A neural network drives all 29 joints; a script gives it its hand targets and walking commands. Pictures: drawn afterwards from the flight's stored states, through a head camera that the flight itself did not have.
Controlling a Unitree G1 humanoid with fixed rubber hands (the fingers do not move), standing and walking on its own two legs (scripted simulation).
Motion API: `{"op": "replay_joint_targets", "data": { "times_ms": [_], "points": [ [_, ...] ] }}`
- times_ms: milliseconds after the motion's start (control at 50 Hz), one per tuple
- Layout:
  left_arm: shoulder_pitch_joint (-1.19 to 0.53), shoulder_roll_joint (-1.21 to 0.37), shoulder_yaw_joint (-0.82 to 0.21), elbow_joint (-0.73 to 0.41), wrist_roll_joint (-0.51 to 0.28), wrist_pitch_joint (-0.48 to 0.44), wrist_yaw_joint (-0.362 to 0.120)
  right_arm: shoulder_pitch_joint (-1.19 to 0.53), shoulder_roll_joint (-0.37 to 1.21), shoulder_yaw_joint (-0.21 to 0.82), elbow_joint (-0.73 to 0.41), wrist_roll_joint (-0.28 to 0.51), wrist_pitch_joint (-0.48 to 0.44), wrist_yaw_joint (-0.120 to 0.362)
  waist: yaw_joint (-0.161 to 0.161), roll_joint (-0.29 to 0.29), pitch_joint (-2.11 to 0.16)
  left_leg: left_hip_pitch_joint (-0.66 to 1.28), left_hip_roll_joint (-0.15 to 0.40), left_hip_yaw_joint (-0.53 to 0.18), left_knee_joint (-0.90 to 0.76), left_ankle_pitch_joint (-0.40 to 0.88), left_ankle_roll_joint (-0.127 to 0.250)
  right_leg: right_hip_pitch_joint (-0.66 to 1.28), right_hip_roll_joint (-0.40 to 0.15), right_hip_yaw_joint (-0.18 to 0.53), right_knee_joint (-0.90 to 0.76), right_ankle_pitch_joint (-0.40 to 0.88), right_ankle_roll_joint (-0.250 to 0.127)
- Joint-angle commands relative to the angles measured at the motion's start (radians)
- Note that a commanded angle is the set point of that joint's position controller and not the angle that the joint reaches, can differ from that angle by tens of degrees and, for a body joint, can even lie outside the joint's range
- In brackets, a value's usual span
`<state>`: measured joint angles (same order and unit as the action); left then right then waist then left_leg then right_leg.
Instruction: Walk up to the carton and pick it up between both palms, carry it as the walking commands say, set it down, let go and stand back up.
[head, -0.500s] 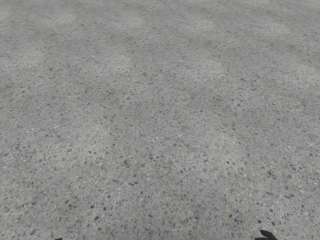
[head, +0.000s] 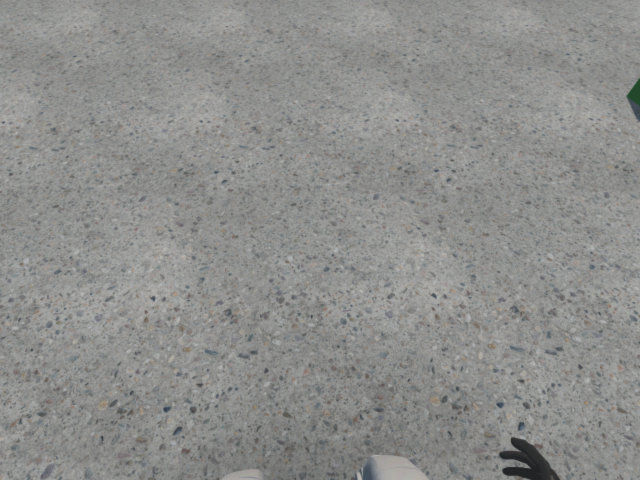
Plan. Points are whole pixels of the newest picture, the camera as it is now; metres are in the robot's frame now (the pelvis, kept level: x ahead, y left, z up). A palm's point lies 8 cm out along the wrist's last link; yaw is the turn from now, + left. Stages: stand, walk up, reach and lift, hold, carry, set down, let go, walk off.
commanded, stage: walk up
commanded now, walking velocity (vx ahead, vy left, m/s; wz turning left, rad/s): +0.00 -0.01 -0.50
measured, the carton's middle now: out of the picture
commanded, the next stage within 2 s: none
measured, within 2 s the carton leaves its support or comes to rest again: neither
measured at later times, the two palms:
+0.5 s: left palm out of the picture +0.07 +0.28 -0.12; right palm out of the picture +0.04 -0.25 -0.10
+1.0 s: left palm (212, 419) +0.20 +0.16 -0.14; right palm out of the picture -0.21 -0.17 -0.09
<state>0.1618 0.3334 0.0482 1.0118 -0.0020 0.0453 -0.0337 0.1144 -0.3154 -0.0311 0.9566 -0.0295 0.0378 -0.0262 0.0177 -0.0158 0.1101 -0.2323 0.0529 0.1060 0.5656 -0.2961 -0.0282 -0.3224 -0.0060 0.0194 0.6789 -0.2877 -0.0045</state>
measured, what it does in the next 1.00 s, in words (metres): steps on the spot, turning right: left foot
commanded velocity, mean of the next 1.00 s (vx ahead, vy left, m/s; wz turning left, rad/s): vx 0.22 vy -0.10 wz -0.50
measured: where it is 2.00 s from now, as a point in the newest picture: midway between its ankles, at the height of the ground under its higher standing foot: (464, 380)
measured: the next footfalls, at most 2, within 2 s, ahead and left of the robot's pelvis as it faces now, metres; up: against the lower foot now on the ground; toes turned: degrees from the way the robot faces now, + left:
left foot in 0.52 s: -0.01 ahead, +0.15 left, +0.00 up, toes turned -9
right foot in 1.14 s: +0.09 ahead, -0.26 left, +0.00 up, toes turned -38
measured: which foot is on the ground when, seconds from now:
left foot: down 0.00-0.04, up 0.06-0.50, down 0.52-1.00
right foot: down 0.00-0.54, up 0.56-1.00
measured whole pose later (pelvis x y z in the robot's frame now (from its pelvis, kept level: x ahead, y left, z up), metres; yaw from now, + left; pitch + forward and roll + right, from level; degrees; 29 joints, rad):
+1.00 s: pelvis +0.01 +0.00 +0.01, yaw -28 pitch -1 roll -2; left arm 0.19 0.25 0.06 0.98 0.03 0.08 -0.10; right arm 0.57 -0.19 -0.05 1.04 -0.02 -0.04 -0.02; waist -0.08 -0.06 -0.04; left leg 0.09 0.16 0.30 0.32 -0.36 -0.08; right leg -0.56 -0.09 0.01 1.01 -0.07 0.07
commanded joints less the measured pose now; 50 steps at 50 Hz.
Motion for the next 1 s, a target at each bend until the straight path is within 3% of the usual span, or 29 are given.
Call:
{"op": "replay_joint_targets", "data": {
  "times_ms": [0, 20, 40, 60, 100, 120, 140, 180, 200, 260, 320, 360, 380, 400, 440, 460, 480, 500, 520, 540, 560, 580, 640, 660, 760, 800, 820, 880, 980],
  "points": [
    [0.09, 0.19, 0.044, -0.066, 0.017, -0.015, 0.006, -0.061, -0.136, -0.038, -0.142, 0.013, 0.016, 0.002, 0.039, -0.161, -0.138, -0.155, 0.018, 0.037, 0.195, -0.048, 0.005, 0.102, -0.202, 0.322, -0.291, 0.327, -0.104],
    [0.135, 0.226, 0.047, -0.061, 0.015, -0.021, 0.014, -0.075, -0.091, -0.032, -0.162, 0.017, 0.022, -0.001, 0.058, -0.264, -0.123, -0.295, -0.05, -0.026, 0.396, -0.284, -0.01, 0.142, -0.323, 0.552, -0.382, 0.404, -0.188],
    [0.126, 0.232, 0.049, -0.063, 0.015, -0.024, 0.025, -0.077, -0.09, -0.031, -0.163, 0.016, 0.02, -0.004, 0.045, -0.228, -0.102, -0.34, -0.029, -0.1, 0.477, -0.292, -0.004, 0.136, -0.346, 0.59, -0.401, 0.379, -0.219],
    [0.092, 0.232, 0.031, -0.075, 0.029, -0.018, 0.037, -0.116, -0.057, -0.027, -0.137, 0.011, 0.016, -0.006, 0.047, -0.268, -0.092, -0.314, -0.019, -0.118, 0.53, -0.3, 0.001, 0.127, -0.308, 0.512, -0.407, 0.495, -0.192],
    [0.046, 0.157, 0.03, -0.086, 0.019, -0.032, 0.054, -0.046, -0.046, -0.022, -0.111, 0.013, 0.002, 0.007, 0.003, -0.192, -0.177, -0.291, 0.011, -0.149, 0.47, -0.198, 0.009, 0.245, -0.212, 0.35, -0.307, 0.676, -0.135],
    [0.054, 0.145, 0.034, -0.089, 0.015, -0.034, 0.06, -0.037, -0.039, -0.02, -0.108, 0.022, -0.003, 0.009, -0.002, -0.192, -0.228, -0.251, -0.003, -0.129, 0.437, -0.166, 0.014, 0.272, -0.194, 0.33, -0.303, 0.713, -0.122],
    [0.064, 0.133, 0.033, -0.09, 0.013, -0.033, 0.064, -0.03, -0.05, -0.026, -0.109, 0.022, -0.003, 0.008, -0.011, -0.112, -0.254, -0.226, -0.006, -0.136, 0.411, -0.136, 0.015, 0.263, -0.195, 0.325, -0.308, 0.668, -0.122],
    [0.051, 0.133, 0.037, -0.101, 0.014, -0.023, 0.059, -0.025, -0.058, -0.033, -0.109, 0.025, 0.004, 0.002, -0.008, -0.07, -0.28, -0.191, -0.027, -0.121, 0.339, -0.125, 0.01, 0.253, -0.179, 0.32, -0.322, 0.507, -0.122],
    [0.082, 0.128, 0.042, -0.104, -0.003, -0.025, 0.053, -0.086, -0.048, -0.042, -0.111, 0.021, 0.006, 0.002, 0.026, -0.031, -0.287, -0.224, -0.014, -0.104, 0.33, -0.111, -0.012, 0.322, -0.188, 0.345, -0.317, 0.485, -0.121],
    [0.118, 0.131, 0.045, -0.103, 0.0, -0.022, 0.052, -0.096, -0.024, -0.04, -0.145, 0.021, 0.008, 0.001, 0.045, -0.077, -0.275, -0.242, -0.016, -0.116, 0.28, -0.133, -0.024, 0.343, -0.19, 0.392, -0.323, 0.452, -0.137],
    [0.086, 0.141, 0.049, -0.118, 0.011, -0.008, 0.048, -0.071, -0.023, -0.04, -0.145, 0.024, 0.009, -0.003, 0.032, -0.164, -0.216, -0.198, -0.028, -0.101, 0.222, -0.183, -0.037, 0.23, -0.184, 0.459, -0.372, 0.276, -0.14],
    [0.06, 0.136, 0.052, -0.132, 0.017, 0.002, 0.043, -0.027, -0.02, -0.043, -0.137, 0.029, 0.006, -0.008, 0.014, -0.171, -0.215, -0.12, -0.037, -0.094, 0.168, -0.187, -0.036, 0.149, -0.178, 0.482, -0.395, 0.197, -0.133],
    [0.029, 0.131, 0.052, -0.144, 0.019, 0.006, 0.042, -0.016, -0.024, -0.042, -0.124, 0.031, 0.004, -0.012, 0.001, -0.196, -0.189, -0.094, -0.044, -0.088, 0.136, -0.181, -0.032, 0.103, -0.161, 0.484, -0.401, 0.146, -0.119],
    [0.014, 0.131, 0.047, -0.155, 0.021, 0.009, 0.039, 0.023, -0.023, -0.045, -0.12, 0.033, 0.005, -0.013, -0.013, -0.182, -0.18, -0.027, -0.057, -0.076, 0.096, -0.168, -0.024, 0.026, -0.146, 0.489, -0.418, 0.092, -0.1],
    [-0.058, 0.111, 0.041, -0.177, 0.02, 0.021, 0.031, 0.158, -0.036, -0.051, -0.075, 0.036, 0.0, -0.017, -0.093, -0.167, -0.176, 0.248, -0.062, -0.014, -0.182, -0.077, 0.005, -0.187, -0.039, 0.366, -0.402, -0.099, 0.029],
    [-0.048, 0.056, 0.029, -0.201, 0.017, 0.02, 0.03, 0.218, -0.102, -0.069, -0.059, 0.029, -0.004, -0.022, -0.113, 0.009, -0.189, 0.354, 0.094, -0.156, -0.352, -0.178, 0.067, -0.312, 0.067, 0.255, -0.236, -0.203, 0.099],
    [-0.093, -0.006, 0.019, -0.248, 0.017, 0.013, 0.033, 0.216, -0.197, -0.087, -0.071, 0.015, -0.004, -0.031, -0.127, 0.408, -0.167, 0.249, 0.418, -0.492, -0.437, -0.366, 0.143, -0.464, 0.13, 0.11, 0.207, -0.204, 0.078],
    [-0.094, 0.032, 0.035, -0.247, 0.036, 0.016, 0.036, 0.098, -0.166, -0.075, -0.118, 0.014, -0.008, -0.028, -0.064, 0.25, -0.08, 0.05, 0.474, -0.496, -0.457, -0.362, 0.184, -0.427, 0.029, 0.115, 0.363, -0.167, 0.09],
    [-0.024, 0.038, 0.04, -0.235, 0.055, 0.019, 0.014, 0.087, -0.164, -0.072, -0.114, 0.017, -0.022, -0.035, -0.003, 0.202, -0.069, 0.046, 0.472, -0.5, -0.507, -0.481, 0.123, -0.459, 0.025, 0.121, 0.424, -0.087, 0.085],
    [-0.047, 0.048, 0.059, -0.225, 0.071, 0.016, -0.025, 0.102, -0.201, -0.084, -0.066, 0.019, -0.029, -0.05, -0.012, 0.1, -0.052, 0.183, 0.47, -0.437, -0.464, -0.418, 0.071, -0.528, -0.039, 0.119, 0.415, -0.036, 0.092],
    [-0.048, 0.05, 0.06, -0.211, 0.068, 0.012, -0.048, 0.092, -0.173, -0.084, -0.064, 0.024, -0.042, -0.044, 0.004, 0.085, -0.05, 0.184, 0.4, -0.324, -0.43, -0.365, 0.021, -0.533, -0.05, 0.112, 0.445, 0.034, 0.085],
    [-0.031, 0.046, 0.056, -0.198, 0.06, 0.016, -0.065, 0.089, -0.15, -0.088, -0.071, 0.027, -0.052, -0.037, 0.011, 0.139, -0.041, 0.169, 0.347, -0.264, -0.429, -0.344, -0.017, -0.516, -0.036, 0.09, 0.473, 0.092, 0.082],
    [-0.007, 0.007, 0.05, -0.163, 0.06, 0.008, -0.077, 0.197, -0.092, -0.071, -0.039, 0.026, -0.078, -0.032, -0.015, 0.099, -0.035, 0.165, 0.286, -0.164, -0.435, -0.169, -0.069, -0.455, -0.015, 0.045, 0.564, 0.186, 0.078],
    [-0.02, -0.006, 0.048, -0.157, 0.054, 0.006, -0.078, 0.232, -0.089, -0.068, -0.019, 0.021, -0.082, -0.022, -0.032, 0.147, -0.021, 0.164, 0.279, -0.145, -0.441, -0.17, -0.085, -0.455, -0.017, 0.037, 0.561, 0.193, 0.071],
    [-0.066, -0.025, 0.035, -0.144, 0.036, 0.003, -0.075, 0.358, -0.073, -0.064, 0.007, 0.019, -0.087, -0.003, -0.061, 0.201, 0.012, 0.221, 0.265, -0.062, -0.419, -0.081, -0.093, -0.449, -0.051, 0.024, 0.525, 0.245, 0.079],
    [-0.103, -0.028, 0.032, -0.148, 0.032, 0.004, -0.073, 0.373, -0.061, -0.062, 0.009, 0.014, -0.093, -0.002, -0.069, 0.199, 0.043, 0.214, 0.276, -0.054, -0.435, -0.103, -0.067, -0.453, -0.067, 0.018, 0.482, 0.255, 0.077],
    [-0.107, -0.034, 0.029, -0.15, 0.027, 0.001, -0.073, 0.393, -0.057, -0.057, 0.014, 0.015, -0.094, -0.001, -0.071, 0.226, 0.043, 0.231, 0.282, -0.05, -0.438, -0.097, -0.057, -0.457, -0.069, 0.024, 0.463, 0.259, 0.074],
    [-0.158, -0.043, 0.017, -0.166, 0.024, -0.011, -0.071, 0.413, -0.068, -0.058, 0.005, 0.008, -0.101, 0.0, -0.092, 0.232, 0.095, 0.269, 0.32, -0.03, -0.445, -0.059, 0.024, -0.483, -0.092, -0.001, 0.339, 0.214, 0.075],
    [-0.221, -0.067, 0.013, -0.187, 0.029, -0.027, -0.069, 0.457, -0.057, -0.053, 0.018, -0.005, -0.107, -0.006, -0.112, 0.214, 0.147, 0.288, 0.375, 0.064, -0.439, 0.112, 0.064, -0.448, -0.113, -0.06, 0.115, 0.107, 0.061]
  ]
}}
